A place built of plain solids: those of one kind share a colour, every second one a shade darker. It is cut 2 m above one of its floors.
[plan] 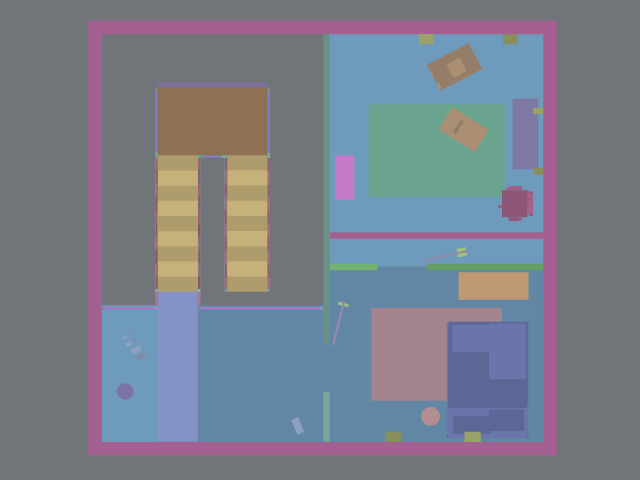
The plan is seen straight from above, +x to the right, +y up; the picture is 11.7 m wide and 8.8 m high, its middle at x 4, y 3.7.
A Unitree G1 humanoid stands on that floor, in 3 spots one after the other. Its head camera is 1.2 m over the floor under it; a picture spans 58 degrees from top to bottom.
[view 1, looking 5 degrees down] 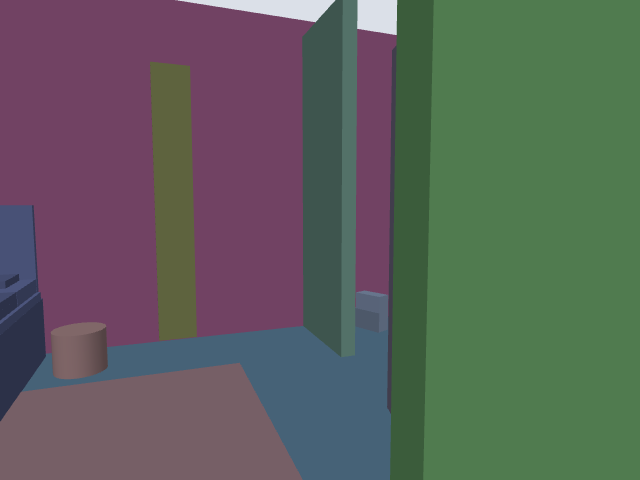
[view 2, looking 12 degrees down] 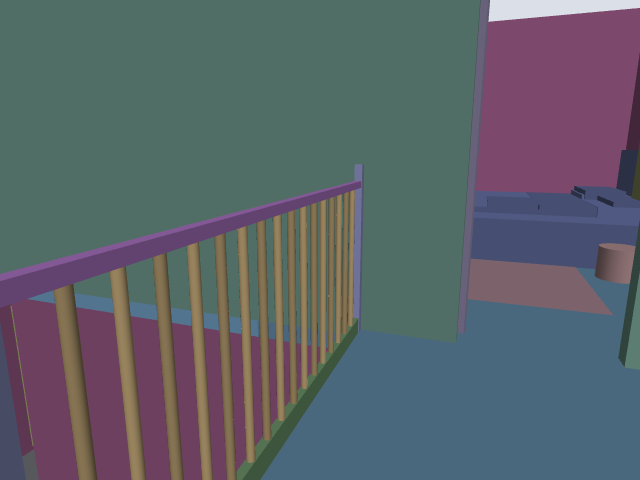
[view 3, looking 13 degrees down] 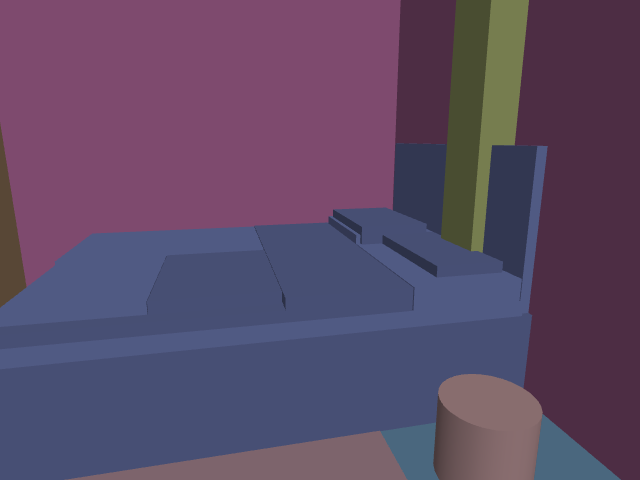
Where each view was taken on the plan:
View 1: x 5.50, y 3.91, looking -111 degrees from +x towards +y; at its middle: upper_partition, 3.71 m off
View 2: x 1.39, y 1.75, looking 20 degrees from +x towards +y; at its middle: well_guard_bal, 2.13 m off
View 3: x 4.82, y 1.36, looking -13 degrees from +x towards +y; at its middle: bedstead_bedroom_bed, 2.57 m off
